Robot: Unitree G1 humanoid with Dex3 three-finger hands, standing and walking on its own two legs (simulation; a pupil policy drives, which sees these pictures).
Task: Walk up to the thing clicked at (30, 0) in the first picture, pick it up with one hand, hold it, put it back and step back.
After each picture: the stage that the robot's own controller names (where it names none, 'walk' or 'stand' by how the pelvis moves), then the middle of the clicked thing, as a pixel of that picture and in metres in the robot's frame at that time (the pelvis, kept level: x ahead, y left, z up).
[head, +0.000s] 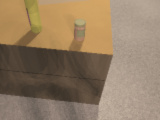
stand; (33, 12) +0.87 +0.28 -0.02
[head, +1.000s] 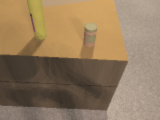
walk; (37, 17) +0.77 +0.21 +0.01
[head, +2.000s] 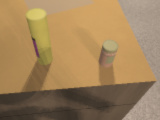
stand; (41, 40) +0.54 +0.16 +0.02
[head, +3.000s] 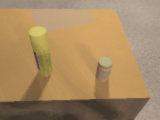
stand; (42, 53) +0.53 +0.18 -0.01
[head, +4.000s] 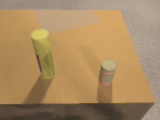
stand; (44, 56) +0.52 +0.17 -0.02
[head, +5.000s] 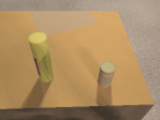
stand; (42, 59) +0.50 +0.17 -0.02
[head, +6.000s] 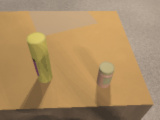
stand; (41, 60) +0.50 +0.18 -0.02
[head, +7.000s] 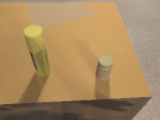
rise first; (39, 53) +0.51 +0.19 -0.02
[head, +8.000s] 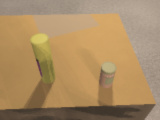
go down; (44, 60) +0.50 +0.19 -0.02
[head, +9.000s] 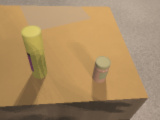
go down; (36, 54) +0.51 +0.18 +0.00
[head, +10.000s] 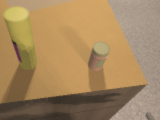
go down; (23, 42) +0.50 +0.17 +0.04
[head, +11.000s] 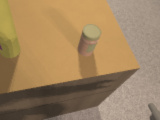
close in; (2, 26) +0.51 +0.19 +0.07
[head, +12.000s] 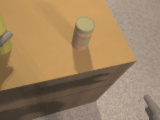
close; out of the picture +0.52 +0.19 +0.08
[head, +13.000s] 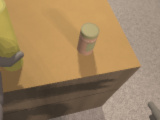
lift; (4, 40) +0.46 +0.18 +0.07
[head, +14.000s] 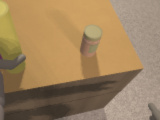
lift; (6, 43) +0.46 +0.18 +0.07
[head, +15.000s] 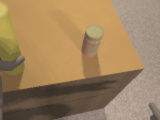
lift; (5, 44) +0.45 +0.19 +0.07
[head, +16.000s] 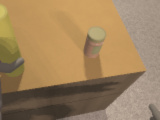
lift; (5, 46) +0.44 +0.19 +0.07
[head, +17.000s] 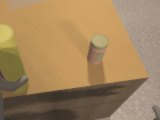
lift; (10, 64) +0.39 +0.19 +0.07
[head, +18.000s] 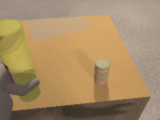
hold; (20, 66) +0.32 +0.17 +0.18
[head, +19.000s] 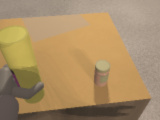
hold; (25, 70) +0.32 +0.16 +0.15
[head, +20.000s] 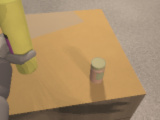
crouch; (18, 39) +0.42 +0.18 +0.18
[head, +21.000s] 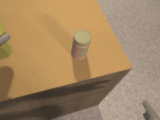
lower; out of the picture +0.51 +0.20 +0.10
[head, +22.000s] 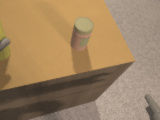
lower; out of the picture +0.50 +0.20 +0.08
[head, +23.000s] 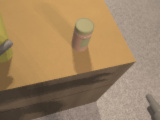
lower; out of the picture +0.50 +0.19 +0.08
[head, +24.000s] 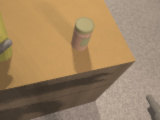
lower; out of the picture +0.50 +0.19 +0.08
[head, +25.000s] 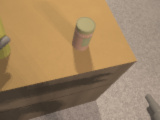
rest; out of the picture +0.51 +0.20 +0.08
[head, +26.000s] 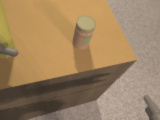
withdraw; out of the picture +0.50 +0.18 +0.08
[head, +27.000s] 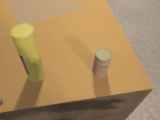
sink last; (30, 56) +0.46 +0.17 +0.03
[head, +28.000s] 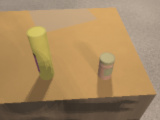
stand; (42, 55) +0.50 +0.18 +0.03
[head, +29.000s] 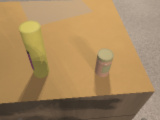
stand; (36, 52) +0.49 +0.18 +0.03
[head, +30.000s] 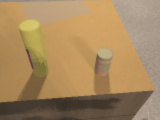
stand; (36, 51) +0.49 +0.18 +0.04
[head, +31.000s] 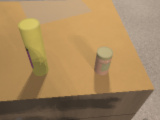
stand; (35, 50) +0.50 +0.19 +0.04
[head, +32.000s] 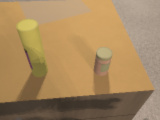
stand; (34, 51) +0.49 +0.19 +0.05
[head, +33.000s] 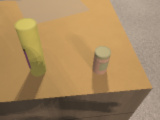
stand; (33, 50) +0.49 +0.18 +0.04
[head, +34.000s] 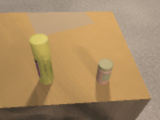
stand; (43, 61) +0.50 +0.17 -0.02
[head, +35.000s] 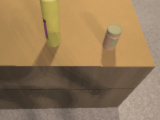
walk; (51, 22) +0.62 +0.12 +0.00
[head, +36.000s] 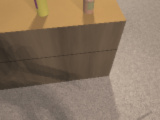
walk; out of the picture +0.88 +0.25 +0.01
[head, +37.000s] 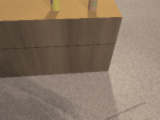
stand; out of the picture +1.12 +0.19 +0.00
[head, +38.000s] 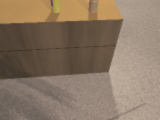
stand; out of the picture +1.10 +0.17 -0.02
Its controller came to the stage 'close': yes
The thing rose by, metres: 0.21
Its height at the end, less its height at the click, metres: +0.00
